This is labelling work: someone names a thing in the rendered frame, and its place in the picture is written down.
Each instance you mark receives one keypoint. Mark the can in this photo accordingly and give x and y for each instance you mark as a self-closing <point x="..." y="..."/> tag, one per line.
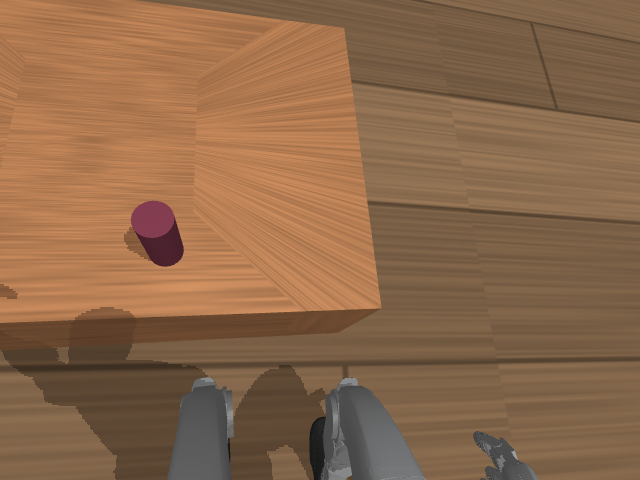
<point x="155" y="225"/>

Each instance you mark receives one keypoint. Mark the right robot foot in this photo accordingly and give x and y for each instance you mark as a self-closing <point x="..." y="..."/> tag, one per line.
<point x="316" y="447"/>

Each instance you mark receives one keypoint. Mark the right robot hand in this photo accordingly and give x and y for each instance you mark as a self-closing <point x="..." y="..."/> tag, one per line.
<point x="504" y="458"/>

